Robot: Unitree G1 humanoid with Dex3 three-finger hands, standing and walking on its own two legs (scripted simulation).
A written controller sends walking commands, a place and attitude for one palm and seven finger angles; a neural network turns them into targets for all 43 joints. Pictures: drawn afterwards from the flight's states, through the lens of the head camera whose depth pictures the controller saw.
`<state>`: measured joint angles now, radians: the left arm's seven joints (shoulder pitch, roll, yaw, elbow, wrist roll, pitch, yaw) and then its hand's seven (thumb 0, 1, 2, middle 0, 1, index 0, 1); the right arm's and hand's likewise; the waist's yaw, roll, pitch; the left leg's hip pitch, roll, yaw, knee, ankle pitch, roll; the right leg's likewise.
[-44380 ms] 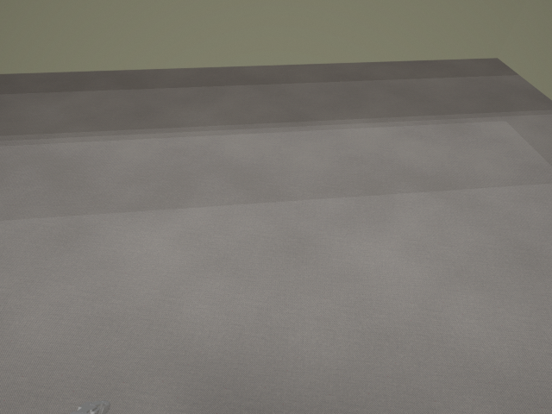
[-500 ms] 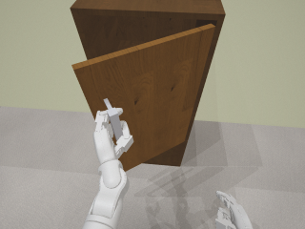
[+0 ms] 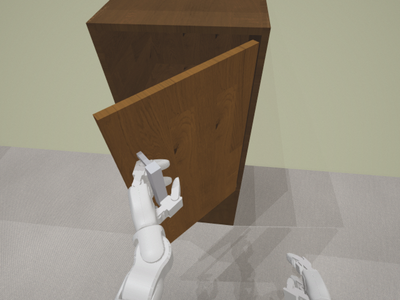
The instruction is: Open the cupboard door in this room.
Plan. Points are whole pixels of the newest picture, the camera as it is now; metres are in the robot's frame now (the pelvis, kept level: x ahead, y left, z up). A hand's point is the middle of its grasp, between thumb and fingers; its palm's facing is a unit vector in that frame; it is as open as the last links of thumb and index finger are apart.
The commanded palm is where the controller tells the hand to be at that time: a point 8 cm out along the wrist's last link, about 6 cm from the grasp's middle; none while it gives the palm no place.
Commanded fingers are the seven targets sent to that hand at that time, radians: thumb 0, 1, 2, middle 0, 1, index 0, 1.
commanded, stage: open thumb and fingers to let go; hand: left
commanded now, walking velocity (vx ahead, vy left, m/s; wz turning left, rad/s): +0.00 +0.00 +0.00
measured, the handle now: (152, 180) +0.33 +0.12 +0.07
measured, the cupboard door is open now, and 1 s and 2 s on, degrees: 47 46 47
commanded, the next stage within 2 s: slide the hand sideways off the handle in 0.60 s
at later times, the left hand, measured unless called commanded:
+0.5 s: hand (167, 201) +0.29 +0.08 +0.07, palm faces +0.35 -0.94 +0.00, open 14.6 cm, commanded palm +0.25 +0.13 +0.07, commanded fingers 0.00 -0.50 0.30 -0.17 -0.45 -0.17 -0.45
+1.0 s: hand (157, 213) +0.26 +0.10 +0.07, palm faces -0.15 -0.99 +0.03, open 16.4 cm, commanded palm +0.23 +0.14 +0.07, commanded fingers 0.00 -0.50 0.30 -0.15 -0.30 -0.15 -0.30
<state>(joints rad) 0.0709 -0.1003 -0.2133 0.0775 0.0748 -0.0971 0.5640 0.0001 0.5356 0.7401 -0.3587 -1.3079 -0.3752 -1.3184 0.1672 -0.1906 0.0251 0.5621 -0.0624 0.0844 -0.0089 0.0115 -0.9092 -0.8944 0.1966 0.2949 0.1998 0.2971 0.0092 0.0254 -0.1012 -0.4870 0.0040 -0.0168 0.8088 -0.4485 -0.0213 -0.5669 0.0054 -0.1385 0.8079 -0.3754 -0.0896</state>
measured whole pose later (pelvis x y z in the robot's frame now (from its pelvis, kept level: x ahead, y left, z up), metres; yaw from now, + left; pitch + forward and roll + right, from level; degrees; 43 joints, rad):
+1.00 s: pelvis -0.03 +0.04 +0.00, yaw -1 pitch +6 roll +0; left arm 0.02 0.05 -0.19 0.15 -0.11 -0.21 0.02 -0.02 -0.50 0.30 -0.16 -0.33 -0.13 -0.33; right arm 0.25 -0.23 0.05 0.52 0.01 -0.07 -0.01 0.01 -0.91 -0.89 0.20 0.30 0.20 0.30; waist 0.01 0.04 -0.07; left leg -0.50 -0.03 0.03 0.84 -0.43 0.04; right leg -0.58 -0.03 -0.09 0.81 -0.33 -0.04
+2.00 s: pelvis -0.01 +0.03 -0.02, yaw -1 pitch +9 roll -1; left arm 0.59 0.18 -0.01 -0.32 -0.19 -0.25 -0.15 -0.02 -0.50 0.30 -0.15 -0.30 -0.15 -0.30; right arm 0.28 -0.25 0.03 0.42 0.02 -0.14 -0.04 0.01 -0.91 -0.89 0.20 0.30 0.20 0.30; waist 0.01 0.04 -0.11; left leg -0.63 0.00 -0.01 1.01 -0.54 0.02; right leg -0.70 0.00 -0.13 0.95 -0.42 -0.06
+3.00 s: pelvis +0.02 +0.06 +0.04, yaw -1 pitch -3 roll -1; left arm 0.53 0.32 0.22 -0.42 -0.03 -0.05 0.11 -0.01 0.25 0.62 -0.19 -0.30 -0.19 -0.30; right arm 0.21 -0.22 0.06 0.61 -0.01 -0.14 -0.07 0.01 -0.91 -0.89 0.20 0.30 0.20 0.30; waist 0.07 0.06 0.01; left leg -0.08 -0.03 0.02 0.46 -0.32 0.05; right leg -0.15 0.00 -0.09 0.43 -0.22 -0.01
